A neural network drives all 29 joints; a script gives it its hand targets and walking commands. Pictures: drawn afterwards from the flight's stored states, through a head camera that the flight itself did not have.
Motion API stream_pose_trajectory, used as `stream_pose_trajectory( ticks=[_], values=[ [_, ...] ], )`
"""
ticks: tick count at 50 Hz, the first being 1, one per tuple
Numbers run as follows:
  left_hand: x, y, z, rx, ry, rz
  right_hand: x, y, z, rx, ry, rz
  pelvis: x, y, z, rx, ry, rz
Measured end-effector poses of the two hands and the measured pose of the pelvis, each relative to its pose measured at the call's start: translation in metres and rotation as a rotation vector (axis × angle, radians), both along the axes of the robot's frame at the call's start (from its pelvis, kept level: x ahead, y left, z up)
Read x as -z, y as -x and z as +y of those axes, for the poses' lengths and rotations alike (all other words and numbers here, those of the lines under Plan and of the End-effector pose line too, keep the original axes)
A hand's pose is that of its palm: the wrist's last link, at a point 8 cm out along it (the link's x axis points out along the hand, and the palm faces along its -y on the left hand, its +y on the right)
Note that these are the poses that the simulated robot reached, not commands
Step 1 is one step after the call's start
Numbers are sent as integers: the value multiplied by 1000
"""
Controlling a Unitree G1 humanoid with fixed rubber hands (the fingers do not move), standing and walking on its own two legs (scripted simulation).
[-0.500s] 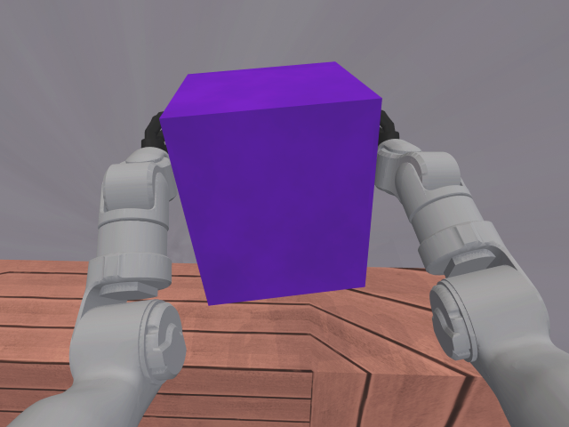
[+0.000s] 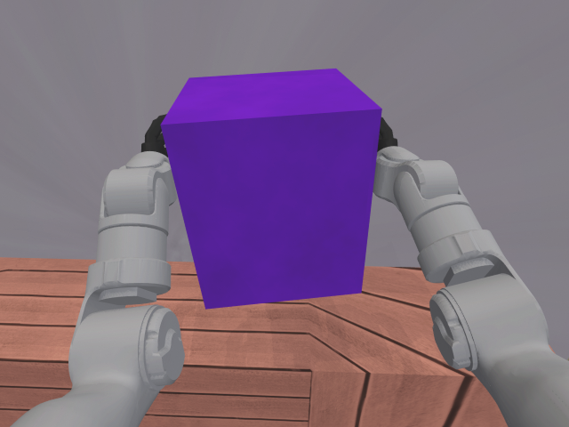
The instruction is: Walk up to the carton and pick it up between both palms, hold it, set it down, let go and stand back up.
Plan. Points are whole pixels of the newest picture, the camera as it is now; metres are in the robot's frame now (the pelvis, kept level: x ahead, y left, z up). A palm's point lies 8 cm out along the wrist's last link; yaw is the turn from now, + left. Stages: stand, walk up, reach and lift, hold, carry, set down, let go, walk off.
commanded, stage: hold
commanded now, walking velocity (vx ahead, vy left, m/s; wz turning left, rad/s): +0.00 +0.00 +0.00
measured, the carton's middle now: (273, 183) +0.37 +0.00 +0.25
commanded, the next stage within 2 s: none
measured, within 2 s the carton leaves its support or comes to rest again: neither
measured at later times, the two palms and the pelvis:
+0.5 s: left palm (157, 164) +0.37 +0.15 +0.29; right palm (385, 160) +0.36 -0.16 +0.28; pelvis +0.00 +0.00 +0.00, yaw +0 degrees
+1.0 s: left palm (157, 165) +0.37 +0.15 +0.29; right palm (383, 161) +0.37 -0.16 +0.28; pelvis +0.00 +0.00 +0.00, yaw +0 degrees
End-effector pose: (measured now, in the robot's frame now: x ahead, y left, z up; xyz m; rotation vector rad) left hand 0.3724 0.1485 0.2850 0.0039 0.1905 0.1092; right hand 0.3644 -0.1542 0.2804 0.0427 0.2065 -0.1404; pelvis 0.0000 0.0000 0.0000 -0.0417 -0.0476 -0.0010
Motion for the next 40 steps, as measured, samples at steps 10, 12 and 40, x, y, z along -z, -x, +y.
stream_pose_trajectory(
  ticks=[10,12,40],
  values=[
    [-4,1,1,1,5,-4,-6,1,1,5,-9,-3,0,1,1,3,-1,1],
    [-5,1,1,1,4,-4,-7,1,1,5,-10,-3,0,1,1,4,-1,0],
    [-2,-2,-3,0,-3,5,-1,-1,-3,2,-4,8,0,1,0,2,-2,5]
  ],
)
